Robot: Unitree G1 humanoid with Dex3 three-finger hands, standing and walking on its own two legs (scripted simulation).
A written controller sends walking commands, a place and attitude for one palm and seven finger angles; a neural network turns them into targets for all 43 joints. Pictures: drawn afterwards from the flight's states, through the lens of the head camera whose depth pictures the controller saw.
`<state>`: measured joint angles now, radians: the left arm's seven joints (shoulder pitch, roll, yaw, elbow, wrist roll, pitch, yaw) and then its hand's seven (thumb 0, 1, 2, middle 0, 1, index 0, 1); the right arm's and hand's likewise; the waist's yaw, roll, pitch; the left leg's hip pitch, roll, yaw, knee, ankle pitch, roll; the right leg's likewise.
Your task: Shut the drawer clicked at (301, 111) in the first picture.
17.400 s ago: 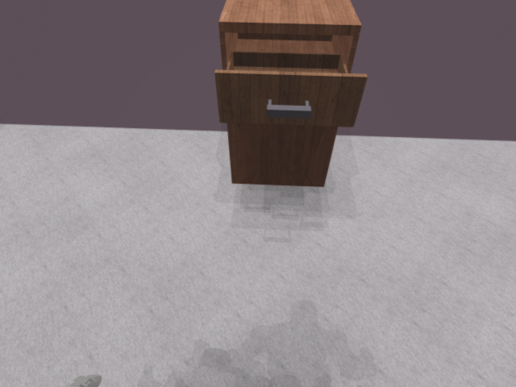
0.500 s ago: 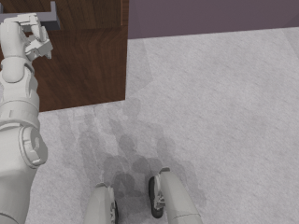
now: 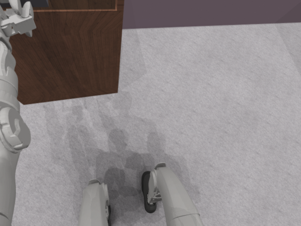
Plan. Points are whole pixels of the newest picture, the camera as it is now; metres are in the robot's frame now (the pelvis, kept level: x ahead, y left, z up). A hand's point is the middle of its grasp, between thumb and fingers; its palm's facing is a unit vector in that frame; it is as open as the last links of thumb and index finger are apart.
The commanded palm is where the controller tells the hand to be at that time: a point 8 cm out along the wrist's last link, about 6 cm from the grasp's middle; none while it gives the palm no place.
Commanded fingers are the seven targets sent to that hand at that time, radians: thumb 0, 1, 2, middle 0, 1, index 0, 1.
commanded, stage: pull the fist back off the drawer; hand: left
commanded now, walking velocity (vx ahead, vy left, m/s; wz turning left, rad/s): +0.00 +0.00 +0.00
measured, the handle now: out of the picture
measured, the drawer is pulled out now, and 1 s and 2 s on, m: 0.00 0.00 0.00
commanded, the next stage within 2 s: draw the hand back to the body in 0.72 s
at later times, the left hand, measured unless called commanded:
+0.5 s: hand (28, 17) +0.59 +0.19 +0.06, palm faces +0.07 -1.00 -0.04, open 3.3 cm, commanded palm +0.57 +0.20 +0.07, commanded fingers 0.00 0.90 0.90 -1.40 -1.60 -1.40 -1.60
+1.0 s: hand (16, 24) +0.55 +0.20 +0.08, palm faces +0.08 -1.00 -0.05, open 3.2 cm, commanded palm +0.49 +0.24 +0.11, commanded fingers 0.00 0.90 0.90 -1.40 -1.60 -1.40 -1.60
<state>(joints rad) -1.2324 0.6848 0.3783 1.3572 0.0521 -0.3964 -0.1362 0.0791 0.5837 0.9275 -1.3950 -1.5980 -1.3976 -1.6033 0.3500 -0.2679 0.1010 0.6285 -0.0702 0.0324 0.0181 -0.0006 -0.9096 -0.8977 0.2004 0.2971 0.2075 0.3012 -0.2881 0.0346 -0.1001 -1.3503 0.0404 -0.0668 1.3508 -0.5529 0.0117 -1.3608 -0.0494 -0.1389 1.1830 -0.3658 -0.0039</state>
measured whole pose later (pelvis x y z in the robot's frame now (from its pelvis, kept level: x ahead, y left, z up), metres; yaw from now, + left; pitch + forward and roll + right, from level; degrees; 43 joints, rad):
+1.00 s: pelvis +0.05 +0.01 +0.04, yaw -2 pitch +27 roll -4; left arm -0.70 0.45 0.43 0.84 -0.09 -0.39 -0.14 0.02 0.86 0.89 -1.39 -1.60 -1.39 -1.60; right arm 0.36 -0.25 0.03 0.55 -0.02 0.10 0.06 0.00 -0.91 -0.90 0.20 0.30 0.21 0.30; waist -0.18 0.04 -0.11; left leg -1.06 0.06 0.01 1.17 -0.58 0.03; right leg -1.12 -0.01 -0.06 1.04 -0.39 0.03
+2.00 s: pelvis +0.08 +0.00 +0.14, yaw +1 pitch -4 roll -1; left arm 0.46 0.33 0.27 -0.42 -0.05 -0.07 0.09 0.02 0.90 0.90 -1.40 -1.60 -1.40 -1.60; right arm 0.22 -0.23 0.04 0.60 -0.01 -0.11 -0.06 0.01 -0.91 -0.90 0.20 0.30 0.21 0.30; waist 0.07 0.07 0.01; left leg -0.04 0.02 0.02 0.43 -0.32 0.01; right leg -0.12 -0.02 -0.07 0.40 -0.20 0.01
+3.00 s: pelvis -0.01 +0.01 +0.12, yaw +0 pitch -1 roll +0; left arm 0.58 0.35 0.38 -0.55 0.00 -0.25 0.13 0.02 0.89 0.90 -1.40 -1.60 -1.40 -1.60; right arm 0.20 -0.21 0.00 0.55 -0.01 -0.08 -0.07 0.01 -0.91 -0.90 0.20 0.30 0.21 0.30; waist 0.01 0.02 0.03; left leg -0.32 -0.01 0.05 0.61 -0.28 0.04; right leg -0.39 -0.05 -0.03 0.51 -0.12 0.03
